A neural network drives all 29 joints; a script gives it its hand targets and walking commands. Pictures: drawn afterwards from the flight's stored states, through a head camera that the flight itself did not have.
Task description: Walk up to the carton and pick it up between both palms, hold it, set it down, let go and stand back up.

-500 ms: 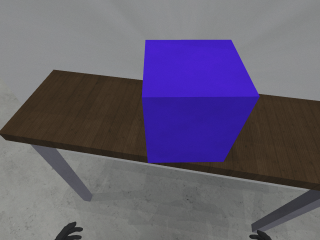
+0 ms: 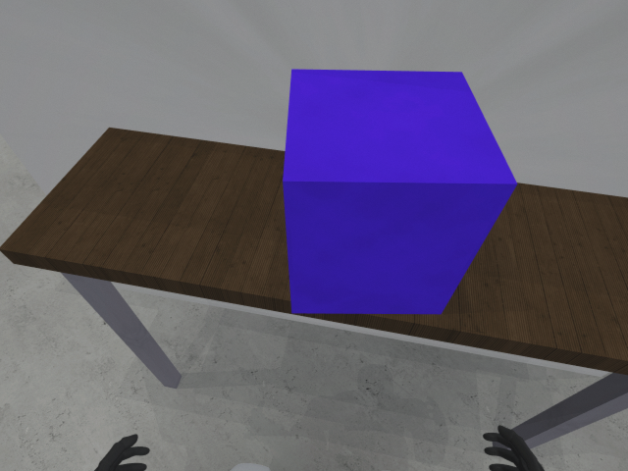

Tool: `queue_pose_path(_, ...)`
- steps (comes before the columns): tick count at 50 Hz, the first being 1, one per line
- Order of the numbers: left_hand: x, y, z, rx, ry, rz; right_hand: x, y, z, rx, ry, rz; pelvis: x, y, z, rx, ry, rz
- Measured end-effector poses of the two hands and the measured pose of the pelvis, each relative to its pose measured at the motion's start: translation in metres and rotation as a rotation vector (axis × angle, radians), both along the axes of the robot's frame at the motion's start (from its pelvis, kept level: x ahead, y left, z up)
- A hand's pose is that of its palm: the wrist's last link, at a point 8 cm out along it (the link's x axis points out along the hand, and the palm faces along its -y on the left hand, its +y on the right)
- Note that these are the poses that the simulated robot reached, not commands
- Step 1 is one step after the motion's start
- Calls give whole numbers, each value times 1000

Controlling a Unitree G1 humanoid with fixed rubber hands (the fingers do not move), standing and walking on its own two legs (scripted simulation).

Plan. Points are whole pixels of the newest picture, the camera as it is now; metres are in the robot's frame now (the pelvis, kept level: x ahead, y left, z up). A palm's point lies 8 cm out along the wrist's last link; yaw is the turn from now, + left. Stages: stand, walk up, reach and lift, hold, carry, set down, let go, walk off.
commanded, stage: reach and lift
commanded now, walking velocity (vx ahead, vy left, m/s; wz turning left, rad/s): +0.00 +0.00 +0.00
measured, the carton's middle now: (371, 200) +0.41 -0.04 +0.12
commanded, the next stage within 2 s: none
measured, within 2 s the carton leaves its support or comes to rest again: neither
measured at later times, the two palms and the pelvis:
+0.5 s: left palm (133, 421) +0.16 +0.24 -0.03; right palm (561, 439) +0.17 -0.27 -0.01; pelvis +0.01 +0.01 +0.02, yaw -5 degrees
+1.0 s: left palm (175, 368) +0.21 +0.18 +0.03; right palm (608, 438) +0.16 -0.29 +0.04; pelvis +0.03 +0.01 +0.03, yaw -7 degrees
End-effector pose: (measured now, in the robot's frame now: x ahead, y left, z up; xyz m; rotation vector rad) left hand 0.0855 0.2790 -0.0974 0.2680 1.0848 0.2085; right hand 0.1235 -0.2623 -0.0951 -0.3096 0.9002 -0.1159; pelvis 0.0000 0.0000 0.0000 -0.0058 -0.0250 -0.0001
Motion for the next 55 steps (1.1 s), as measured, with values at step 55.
queue_pose_path(55,109,-98,133,-143,-610,-29,35,-20,138,172,-444,11,21,10,28,-7,-48,-125)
